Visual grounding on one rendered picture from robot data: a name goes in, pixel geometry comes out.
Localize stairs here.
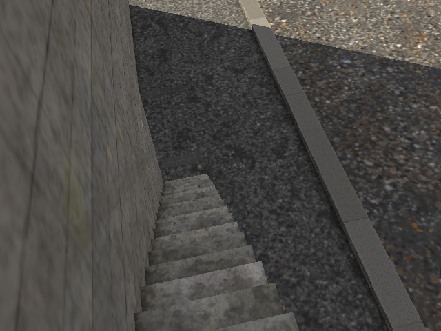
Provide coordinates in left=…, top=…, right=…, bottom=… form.
left=134, top=174, right=299, bottom=331

